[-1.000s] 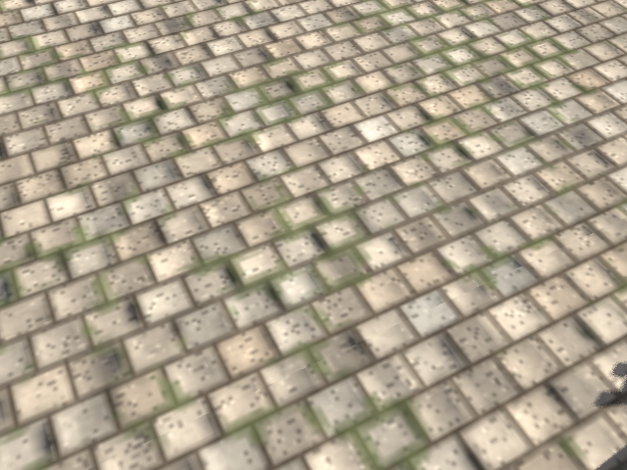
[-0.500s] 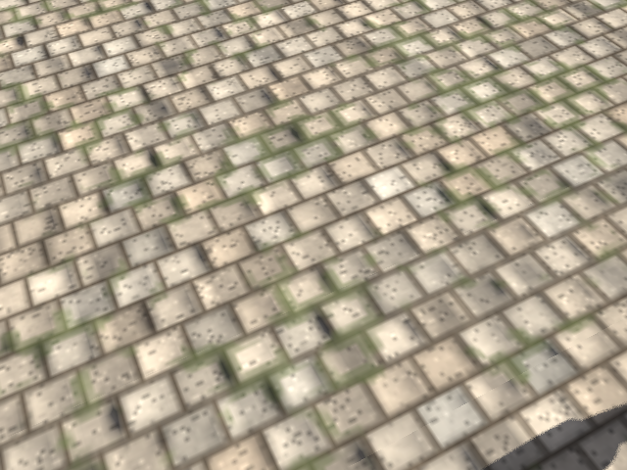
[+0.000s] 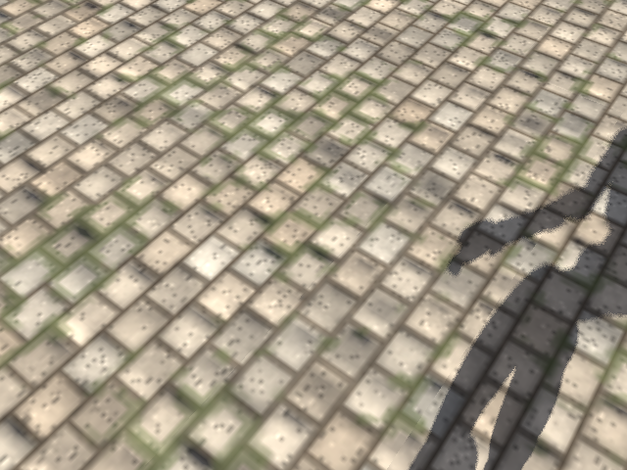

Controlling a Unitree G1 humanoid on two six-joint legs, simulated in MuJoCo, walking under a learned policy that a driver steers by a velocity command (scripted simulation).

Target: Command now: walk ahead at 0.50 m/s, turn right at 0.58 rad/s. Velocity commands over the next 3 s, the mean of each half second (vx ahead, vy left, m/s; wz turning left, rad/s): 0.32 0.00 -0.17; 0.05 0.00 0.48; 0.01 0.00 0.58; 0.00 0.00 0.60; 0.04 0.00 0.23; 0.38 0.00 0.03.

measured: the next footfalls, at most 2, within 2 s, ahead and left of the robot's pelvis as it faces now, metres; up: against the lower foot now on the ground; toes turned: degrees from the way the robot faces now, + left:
right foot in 0.20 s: +0.27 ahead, -0.15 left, +0.00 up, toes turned -10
left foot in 0.72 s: +0.34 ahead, +0.07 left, +0.00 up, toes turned +8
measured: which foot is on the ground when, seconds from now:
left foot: down 0.00-0.18, up 0.20-0.70, down 0.72-1.00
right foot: up 0.00-0.18, down 0.20-0.74, up 0.76-1.00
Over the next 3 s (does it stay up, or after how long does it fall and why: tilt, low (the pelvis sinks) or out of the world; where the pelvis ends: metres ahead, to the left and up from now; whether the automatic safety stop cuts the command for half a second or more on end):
stays up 0.43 0.10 0.00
